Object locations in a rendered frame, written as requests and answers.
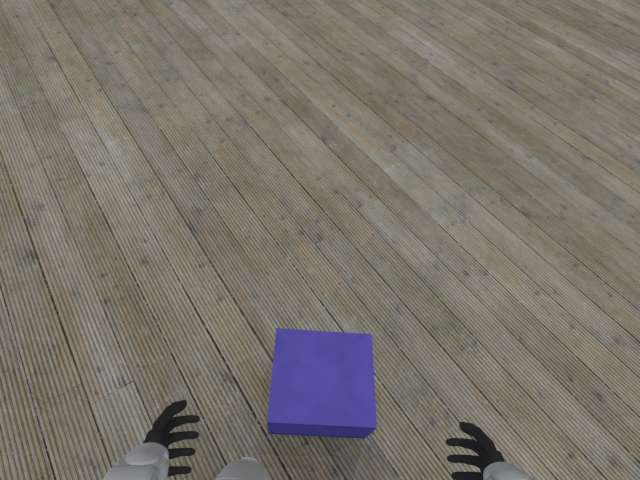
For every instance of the robot left hand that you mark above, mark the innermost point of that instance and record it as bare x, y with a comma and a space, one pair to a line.
160, 433

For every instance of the left robot thigh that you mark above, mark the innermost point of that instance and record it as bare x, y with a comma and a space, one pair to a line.
243, 470

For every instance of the robot right hand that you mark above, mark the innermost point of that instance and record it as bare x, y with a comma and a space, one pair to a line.
484, 447

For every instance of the carton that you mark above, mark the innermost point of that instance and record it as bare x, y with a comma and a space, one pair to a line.
322, 384

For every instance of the robot left forearm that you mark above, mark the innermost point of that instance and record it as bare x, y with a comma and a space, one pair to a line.
147, 461

